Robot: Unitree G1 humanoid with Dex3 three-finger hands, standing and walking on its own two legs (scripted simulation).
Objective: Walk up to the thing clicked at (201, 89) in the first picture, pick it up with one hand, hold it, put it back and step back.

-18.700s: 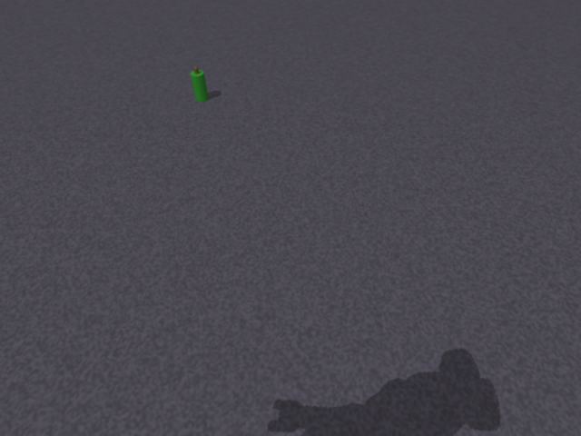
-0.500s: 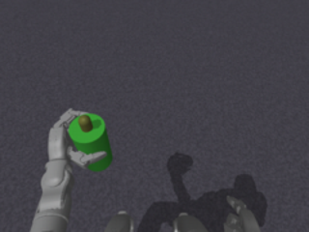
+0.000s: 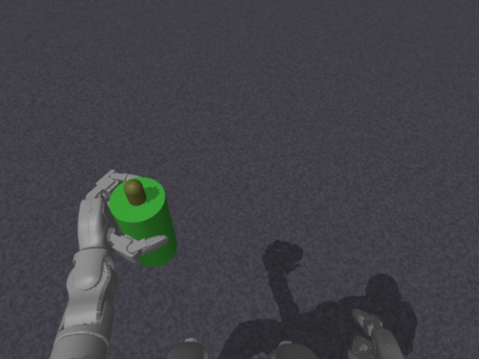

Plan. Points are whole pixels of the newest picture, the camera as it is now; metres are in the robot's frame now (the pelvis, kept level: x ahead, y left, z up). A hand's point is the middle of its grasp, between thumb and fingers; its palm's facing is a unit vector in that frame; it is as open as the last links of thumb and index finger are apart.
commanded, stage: hold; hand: left
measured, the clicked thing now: (145, 220) +0.33 +0.16 +0.03
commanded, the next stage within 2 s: none
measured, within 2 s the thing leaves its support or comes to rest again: neither
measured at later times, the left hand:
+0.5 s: hand (136, 215) +0.32 +0.17 +0.05, palm faces +0.13 -0.99 -0.02, open 11.4 cm
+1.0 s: hand (131, 219) +0.32 +0.17 +0.05, palm faces +0.13 -0.99 -0.02, open 11.4 cm
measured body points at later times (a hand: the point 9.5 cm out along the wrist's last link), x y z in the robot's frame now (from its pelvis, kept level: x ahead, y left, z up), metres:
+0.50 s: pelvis -0.01 +0.00 +0.01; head +0.04 +0.01 +0.46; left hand +0.31 +0.22 +0.05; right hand +0.13 -0.24 -0.10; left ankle +0.01 +0.12 -0.69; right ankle -0.01 -0.13 -0.69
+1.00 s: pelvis -0.01 +0.00 +0.01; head +0.03 +0.01 +0.46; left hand +0.30 +0.22 +0.06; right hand +0.12 -0.24 -0.10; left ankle +0.01 +0.12 -0.69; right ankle -0.01 -0.13 -0.69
